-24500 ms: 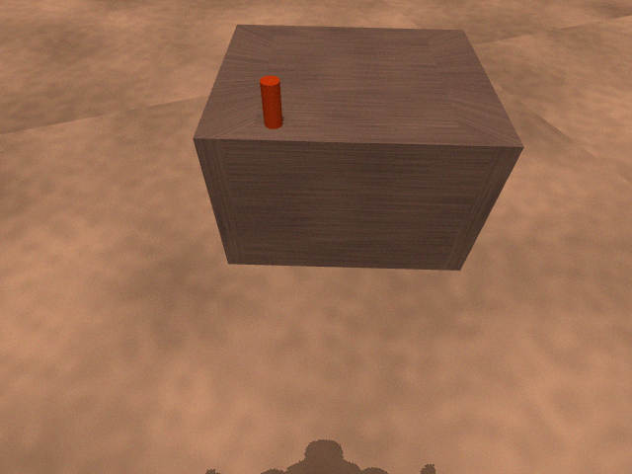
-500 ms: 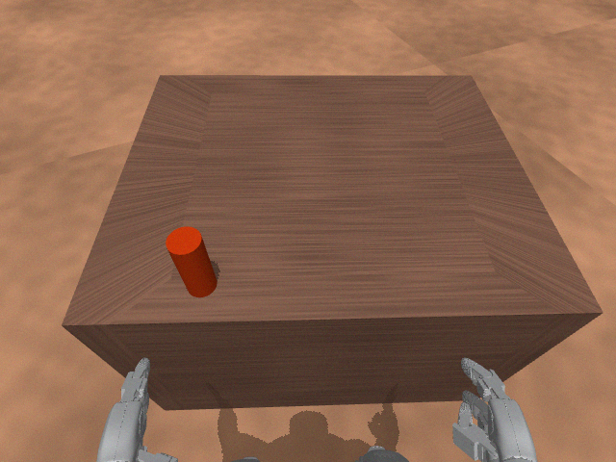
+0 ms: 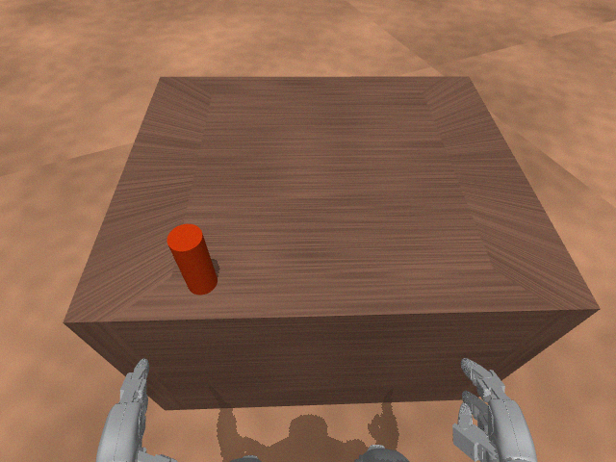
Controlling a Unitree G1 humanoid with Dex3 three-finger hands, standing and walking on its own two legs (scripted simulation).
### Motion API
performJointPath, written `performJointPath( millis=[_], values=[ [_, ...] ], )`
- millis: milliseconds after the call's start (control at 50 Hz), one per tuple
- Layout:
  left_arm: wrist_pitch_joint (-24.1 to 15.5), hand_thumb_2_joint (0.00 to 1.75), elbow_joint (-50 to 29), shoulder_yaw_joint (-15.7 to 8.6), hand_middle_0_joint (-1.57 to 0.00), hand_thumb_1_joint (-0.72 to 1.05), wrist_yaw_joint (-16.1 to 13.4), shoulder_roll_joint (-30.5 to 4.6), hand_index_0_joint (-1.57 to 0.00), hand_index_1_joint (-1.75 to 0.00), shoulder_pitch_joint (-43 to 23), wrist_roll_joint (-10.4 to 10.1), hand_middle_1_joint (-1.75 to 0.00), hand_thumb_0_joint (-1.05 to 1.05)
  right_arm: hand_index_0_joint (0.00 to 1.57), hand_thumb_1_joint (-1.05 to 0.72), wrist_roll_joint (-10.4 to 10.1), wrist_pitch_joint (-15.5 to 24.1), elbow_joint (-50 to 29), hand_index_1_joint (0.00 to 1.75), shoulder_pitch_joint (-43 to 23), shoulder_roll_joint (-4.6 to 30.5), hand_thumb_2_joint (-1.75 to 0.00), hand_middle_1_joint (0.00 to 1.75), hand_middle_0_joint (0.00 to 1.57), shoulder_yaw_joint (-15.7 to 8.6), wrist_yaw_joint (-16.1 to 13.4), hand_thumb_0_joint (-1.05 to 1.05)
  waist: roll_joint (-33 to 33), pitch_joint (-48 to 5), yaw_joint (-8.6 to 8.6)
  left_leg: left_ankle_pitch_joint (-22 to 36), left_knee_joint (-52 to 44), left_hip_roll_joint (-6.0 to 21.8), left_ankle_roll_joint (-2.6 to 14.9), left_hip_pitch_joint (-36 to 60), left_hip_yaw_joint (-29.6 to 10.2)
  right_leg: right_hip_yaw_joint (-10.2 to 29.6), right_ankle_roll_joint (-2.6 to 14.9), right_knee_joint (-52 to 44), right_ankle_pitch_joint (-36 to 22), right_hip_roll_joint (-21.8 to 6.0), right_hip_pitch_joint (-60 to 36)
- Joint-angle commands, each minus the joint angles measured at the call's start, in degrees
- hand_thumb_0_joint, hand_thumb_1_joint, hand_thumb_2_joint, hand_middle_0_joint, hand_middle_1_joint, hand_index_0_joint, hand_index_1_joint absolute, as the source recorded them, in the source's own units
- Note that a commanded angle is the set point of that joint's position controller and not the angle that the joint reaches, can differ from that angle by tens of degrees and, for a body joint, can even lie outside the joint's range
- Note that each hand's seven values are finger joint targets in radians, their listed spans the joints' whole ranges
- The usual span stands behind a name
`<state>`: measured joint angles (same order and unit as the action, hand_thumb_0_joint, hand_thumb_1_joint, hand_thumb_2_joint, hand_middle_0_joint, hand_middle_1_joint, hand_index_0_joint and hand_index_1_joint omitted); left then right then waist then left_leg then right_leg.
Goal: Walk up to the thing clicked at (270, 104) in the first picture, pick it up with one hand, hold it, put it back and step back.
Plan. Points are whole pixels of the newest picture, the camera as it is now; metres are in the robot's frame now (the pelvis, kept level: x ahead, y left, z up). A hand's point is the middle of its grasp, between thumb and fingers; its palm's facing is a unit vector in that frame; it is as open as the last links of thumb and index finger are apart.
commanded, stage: home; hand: left
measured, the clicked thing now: (194, 261) +0.43 +0.20 -0.06
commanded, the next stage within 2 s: stand in 1.14 s
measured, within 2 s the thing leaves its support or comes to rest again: neither
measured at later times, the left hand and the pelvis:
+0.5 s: hand (176, 434) +0.17 +0.18 -0.05, palm faces +0.11 -0.97 -0.23, open 17.4 cm; pelvis +0.00 +0.00 +0.00, yaw +0 degrees
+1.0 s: hand out of the picture +0.11 +0.23 -0.12, palm faces -0.05 -0.93 -0.38, open 17.4 cm; pelvis +0.00 -0.01 +0.01, yaw +0 degrees
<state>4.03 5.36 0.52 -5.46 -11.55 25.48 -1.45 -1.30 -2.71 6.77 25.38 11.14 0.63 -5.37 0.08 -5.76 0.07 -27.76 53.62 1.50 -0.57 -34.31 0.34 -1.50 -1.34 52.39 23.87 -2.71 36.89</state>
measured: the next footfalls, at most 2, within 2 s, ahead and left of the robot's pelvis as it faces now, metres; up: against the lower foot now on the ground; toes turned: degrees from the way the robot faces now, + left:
none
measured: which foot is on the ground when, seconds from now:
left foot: down 0.00-1.00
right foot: down 0.00-1.00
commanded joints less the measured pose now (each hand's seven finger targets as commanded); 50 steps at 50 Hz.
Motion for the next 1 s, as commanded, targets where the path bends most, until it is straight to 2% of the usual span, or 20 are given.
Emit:
performJointPath(
  millis=[0, 100, 140, 220, 240, 320, 340, 440, 520, 560, 580, 620, 660, 700, 720, 740, 760, 800, 860, 980],
  values=[
    [-3.31, 0.06, -10.34, -3.15, -0.05, -0.55, -0.37, -5.56, -0.05, -0.06, -1.5, 0.05, -0.06, 0.0, 0.2, -0.9, -0.13, 3.53, -9.89, 0.3, -1.64, 5.4, -0.9, 0.3, 0.2, -3.13, -0.72, 0.0, -0.89, -4.96, 0.38, 10.88, -9.83, -1.32, 0.46, 0.47, 1.54, -1.87, 1.51, -7.52, -8.2, 1.79, -7.1],
    [-3.22, 0.05, -10.01, -2.2, -0.05, -0.56, -0.5, -4.36, -0.05, -0.05, -0.76, 0.01, -0.06, 0.0, 0.2, -0.9, -0.06, 4.03, -11.53, 0.3, -2.37, 6.27, -0.9, 0.3, 0.2, -3.94, -0.75, 0.0, 0.19, -5.81, -0.02, 9.58, -10.33, -1.11, 0.47, 0.63, 1.3, -2.12, 1.47, -7.61, -7.09, 2.1, -6.96],
    [-3.73, 0.06, -13.28, -4.2, -0.05, -0.54, -0.7, -7.0, -0.05, -0.06, -3.57, 0.04, -0.06, 0.0, 0.2, -0.9, -0.21, 3.78, -9.03, 0.3, -0.56, 5.46, -0.9, 0.3, 0.2, -3.2, -0.84, 0.0, -1.67, -4.67, 0.28, 8.83, -10.5, -1.18, 0.46, 0.57, 1.4, -1.94, 1.55, -7.49, -6.49, 1.97, -6.29],
    [-3.17, 0.06, -8.38, -2.17, -0.05, -0.55, -0.53, -4.02, -0.05, -0.06, -0.02, 0.0, -0.06, 0.0, 0.2, -0.9, -0.16, 4.04, -10.4, 0.3, -1.58, 5.85, -0.9, 0.3, 0.2, -3.55, -0.81, 0.0, 0.43, -4.31, -0.01, 10.86, -9.95, -1.1, 0.48, 0.59, 1.42, -2.05, 1.47, -7.31, -8.13, 2.13, -6.45],
    [-3.59, 0.06, -12.44, -3.31, -0.05, -0.55, -0.63, -5.73, -0.05, -0.06, -1.66, -0.06, -0.06, 0.0, 0.2, -0.9, -0.16, 3.82, -10.85, 0.3, -1.49, 5.76, -0.9, 0.3, 0.2, -3.5, -0.89, 0.0, -0.82, -6.87, 0.26, 11.64, -9.5, -1.34, 0.5, 1.21, 1.67, -1.69, 1.54, -7.43, -9.04, 1.89, -7.35],
    [-3.55, 0.06, -13.0, -4.01, -0.05, -0.55, -0.7, -6.77, -0.05, -0.06, -3.23, 0.01, -0.06, 0.0, 0.2, -0.9, -0.16, 3.78, -9.44, 0.3, -0.97, 5.72, -0.9, 0.3, 0.2, -3.51, -0.92, 0.0, -1.73, -5.33, 0.32, 10.2, -10.01, -1.27, 0.41, 0.69, 1.52, -1.81, 1.56, -7.36, -7.75, 1.91, -6.32],
    [-3.42, 0.05, -10.29, -2.84, -0.05, -0.55, -0.59, -5.22, -0.05, -0.05, -1.55, 0.14, -0.06, 0.0, 0.2, -0.9, -0.14, 3.77, -10.16, 0.3, -1.42, 5.63, -0.9, 0.3, 0.2, -3.35, -0.89, 0.0, -0.27, -4.86, -0.06, 9.85, -10.14, -1.18, 0.42, 0.68, 1.52, -1.88, 1.49, -7.36, -7.28, 2.06, -6.19],
    [-3.52, 0.06, -12.02, -3.69, -0.05, -0.54, -0.6, -6.33, -0.05, -0.06, -1.91, 0.04, -0.06, 0.0, 0.2, -0.9, -0.14, 3.9, -9.49, 0.3, -1.14, 5.51, -0.9, 0.3, 0.2, -3.25, -0.96, 0.0, -1.73, -5.73, 0.51, 11.69, -9.65, -1.29, 0.38, 1.28, 1.74, -1.61, 1.59, -7.17, -8.95, 1.86, -6.87],
    [-3.23, 0.05, -10.02, -2.72, -0.05, -0.56, -0.5, -4.52, -0.05, -0.05, -0.68, 0.02, -0.06, 0.0, 0.2, -0.9, -0.07, 4.06, -11.96, 0.3, -2.12, 5.97, -0.9, 0.3, 0.2, -3.66, -0.9, 0.0, 0.65, -6.89, 0.04, 12.94, -9.04, -1.23, 0.46, 1.23, 1.64, -1.76, 1.43, -7.25, -10.19, 1.9, -7.69],
    [-3.51, 0.05, -12.08, -3.78, -0.05, -0.56, -0.61, -6.35, -0.05, -0.05, -1.85, 0.2, -0.06, 0.0, 0.2, -0.9, -0.1, 3.65, -9.68, 0.3, -1.04, 5.22, -0.9, 0.3, 0.2, -3.05, -0.83, 0.0, -1.1, -6.08, 0.75, 12.37, -9.41, -1.35, 0.33, 1.1, 1.7, -1.73, 1.55, -6.99, -9.47, 1.89, -6.97],
    [-2.99, 0.05, -14.32, -6.16, -0.05, -0.55, -1.84, -8.35, -0.05, -0.05, 0.06, 0.38, -0.06, 0.0, 0.2, -0.9, -0.61, 3.59, 2.66, 0.3, -5.28, 8.32, -0.9, 0.3, 0.2, -3.65, -1.42, 0.0, -0.57, -5.27, 0.14, 9.66, -8.4, -1.2, 0.48, 0.78, 0.41, -2.12, 1.59, -7.59, -7.42, 2.74, -6.79],
    [-1.82, 0.06, -12.92, -2.23, -0.05, -0.54, -1.83, -4.44, -0.05, -0.06, 2.93, 0.38, -0.06, 0.0, 0.2, -0.9, -0.68, 5.07, 0.9, 0.3, -5.81, 7.57, -0.9, 0.3, 0.2, -3.13, -1.65, 0.0, 0.03, -5.62, -0.79, 10.59, -8.66, -0.98, 0.47, 1.34, 0.15, -2.18, 1.68, -7.34, -8.58, 2.79, -7.2],
    [-1.24, 0.05, -12.46, -1.94, -0.05, -0.57, -2.35, -4.2, -0.05, -0.05, 2.2, 0.44, -0.05, 0.0, 0.2, -0.9, -0.6, 5.67, 3.69, 0.3, -7.0, 7.78, -0.9, 0.3, 0.2, -3.34, -1.87, 0.0, -1.55, -4.18, -0.93, 11.91, -8.52, -0.81, 0.21, 1.06, 0.3, -2.4, 1.81, -6.83, -9.6, 2.95, -6.09],
    [-1.19, 0.05, -15.33, -3.7, -0.05, -0.55, -2.71, -6.65, -0.05, -0.06, 0.48, 0.64, -0.06, 0.0, 0.2, -0.9, -0.47, 5.93, 5.56, 0.3, -7.54, 7.89, -0.9, 0.3, 0.2, -3.28, -2.19, 0.0, -2.39, -5.67, -1.27, 13.18, -7.53, -0.87, 0.36, 1.84, 0.55, -2.22, 1.73, -7.11, -10.88, 2.76, -6.73],
    [-0.79, 0.05, -14.32, -3.05, -0.05, -0.56, -2.76, -5.84, -0.05, -0.06, 1.2, 0.65, -0.06, 0.0, 0.2, -0.9, -0.47, 6.34, 6.3, 0.3, -8.45, 8.01, -0.9, 0.3, 0.2, -3.32, -2.13, 0.0, -1.84, -4.72, -1.39, 12.54, -7.97, -0.64, 0.32, 1.5, 0.15, -2.54, 1.74, -6.82, -10.15, 2.96, -6.19],
    [-3.16, 0.03, 5.78, -6.03, -0.04, -0.59, -0.14, -15.79, -0.04, -0.05, -7.72, 7.77, -0.05, 0.0, 0.2, -0.9, 7.64, 5.71, 20.61, 0.3, -10.86, 16.69, -0.9, 0.3, 0.2, -5.26, 0.37, 0.0, -2.41, 0.92, -0.12, 19.27, -10.04, 2.73, 3.28, 10.36, -4.87, 0.55, 4.75, -5.66, -11.4, -0.44, -8.96],
    [-4.31, 0.05, 10.73, -6.24, -0.05, -0.57, 1.36, -15.37, -0.05, -0.05, -5.96, 7.84, -0.05, 0.0, 0.2, -0.9, 7.89, 5.12, 22.38, 0.3, -10.48, 17.27, -0.9, 0.3, 0.2, -6.09, 1.34, 0.0, -2.02, -3.06, -0.11, 22.64, -8.13, 2.69, 4.47, 12.61, -4.42, 1.29, 5.42, -5.81, -12.64, -0.62, -10.34],
    [-5.99, 0.08, 14.54, -4.72, -0.05, -0.5, 2.87, -15.32, -0.05, -0.06, -6.22, 6.34, -0.06, 0.0, 0.2, -0.9, 6.54, 5.42, 23.29, 0.3, -13.17, 17.55, -0.9, 0.3, 0.2, -5.81, 2.68, 0.0, -1.82, -2.44, 0.65, 18.64, -10.02, 3.06, 6.03, 10.8, -6.96, 3.46, 6.31, -6.52, -11.62, -1.08, -12.28],
    [-6.86, 0.05, 21.23, -4.17, -0.05, -0.57, 4.05, -15.86, -0.05, -0.05, -9.93, 4.74, -0.05, 0.0, 0.2, -0.9, 4.18, 5.54, 27.22, 0.3, -14.3, 16.42, -0.9, 0.3, 0.2, -5.43, 4.24, 0.0, 2.04, -0.44, 0.6, 13.01, -11.34, 1.57, 4.72, 9.88, -5.05, 5.07, 6.67, -10.87, -9.53, -1.97, -13.44],
    [-7.07, 0.03, 32.64, -4.47, -0.04, -0.59, 4.25, -17.26, -0.04, -0.05, -12.87, 4.16, -0.05, 0.0, 0.2, -0.9, 4.31, 5.19, 34.61, 0.3, -15.22, 17.32, -0.9, 0.3, 0.2, -5.69, 4.77, 0.0, -1.74, 2.86, 0.8, 11.32, -17.28, 2.99, 4.91, 11.07, -7.38, 4.7, 5.72, -13.31, -8.95, -1.62, -15.91]
  ],
)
